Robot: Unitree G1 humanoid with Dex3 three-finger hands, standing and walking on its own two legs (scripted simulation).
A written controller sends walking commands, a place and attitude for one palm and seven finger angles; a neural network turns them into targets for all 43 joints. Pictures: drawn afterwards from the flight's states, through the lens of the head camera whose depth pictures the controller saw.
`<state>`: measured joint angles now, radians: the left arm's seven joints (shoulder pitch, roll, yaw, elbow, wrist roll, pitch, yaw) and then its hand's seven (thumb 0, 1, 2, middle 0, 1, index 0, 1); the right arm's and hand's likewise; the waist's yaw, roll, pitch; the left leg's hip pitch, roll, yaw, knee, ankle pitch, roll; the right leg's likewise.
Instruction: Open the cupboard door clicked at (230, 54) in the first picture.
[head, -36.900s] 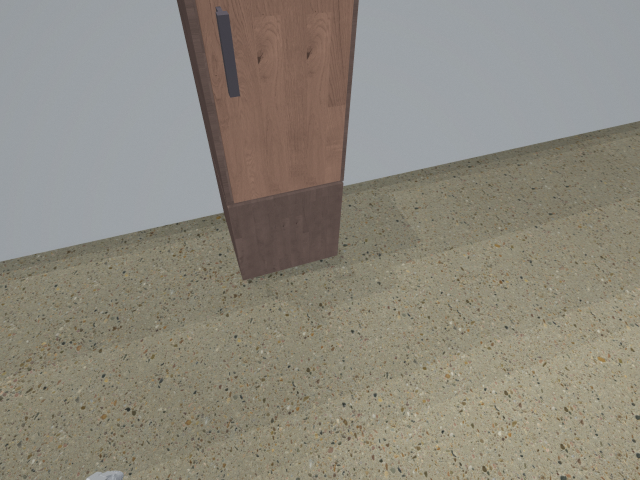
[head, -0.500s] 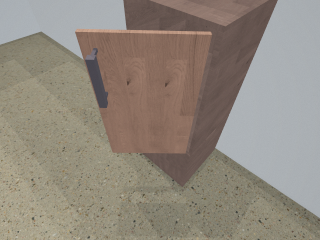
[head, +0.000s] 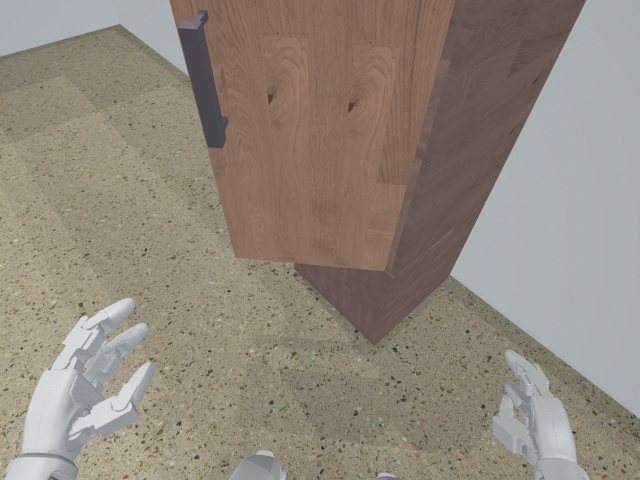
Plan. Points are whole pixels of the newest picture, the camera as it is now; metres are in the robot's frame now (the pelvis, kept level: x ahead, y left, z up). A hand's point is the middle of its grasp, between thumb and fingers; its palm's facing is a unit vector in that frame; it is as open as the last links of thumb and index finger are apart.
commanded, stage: raise the hand with hooked fingers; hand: left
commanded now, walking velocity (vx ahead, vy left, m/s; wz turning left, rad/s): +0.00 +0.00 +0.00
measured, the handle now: (209, 83) +0.58 +0.22 +0.18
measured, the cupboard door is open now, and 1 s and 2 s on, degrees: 42 42 42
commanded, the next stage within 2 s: move the hooked fingers beside the handle in 1.64 s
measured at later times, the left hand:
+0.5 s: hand (91, 311) +0.25 +0.27 +0.11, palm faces +0.03 -1.00 -0.06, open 11.8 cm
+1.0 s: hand (32, 233) +0.29 +0.31 +0.19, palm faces +0.07 -1.00 -0.05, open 13.9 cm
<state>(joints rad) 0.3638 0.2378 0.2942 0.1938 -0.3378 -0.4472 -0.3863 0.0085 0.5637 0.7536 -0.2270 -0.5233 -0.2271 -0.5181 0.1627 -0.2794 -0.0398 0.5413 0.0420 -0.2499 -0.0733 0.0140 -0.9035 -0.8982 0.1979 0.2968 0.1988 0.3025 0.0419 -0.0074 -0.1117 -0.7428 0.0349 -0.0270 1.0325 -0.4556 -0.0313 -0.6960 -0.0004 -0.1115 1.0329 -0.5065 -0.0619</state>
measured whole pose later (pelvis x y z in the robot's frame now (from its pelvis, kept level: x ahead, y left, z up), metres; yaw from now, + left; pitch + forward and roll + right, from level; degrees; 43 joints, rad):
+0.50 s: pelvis +0.00 +0.04 +0.04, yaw -1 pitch +5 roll -1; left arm 0.22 0.32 0.33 0.13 -0.34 -0.27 -0.36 0.00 -0.02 0.51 -0.27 -0.90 -0.27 -0.89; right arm 0.31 -0.27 0.03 0.63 0.05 -0.28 -0.09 0.02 -0.90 -0.90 0.20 0.30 0.20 0.30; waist 0.00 0.02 -0.07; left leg -0.54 0.02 0.01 0.82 -0.37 0.02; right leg -0.49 -0.01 -0.07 0.78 -0.38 -0.01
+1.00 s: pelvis +0.01 +0.04 +0.06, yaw +0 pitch +0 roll -1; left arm -0.05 0.42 0.41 0.23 -0.33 -0.03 -0.42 -0.01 -0.48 0.31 -0.30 -1.19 -0.30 -1.19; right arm 0.23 -0.25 0.09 0.61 0.06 -0.25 -0.12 0.02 -0.90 -0.90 0.20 0.30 0.20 0.30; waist 0.05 0.03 -0.04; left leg -0.34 0.00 0.00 0.64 -0.31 0.02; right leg -0.27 -0.01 -0.08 0.59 -0.31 0.00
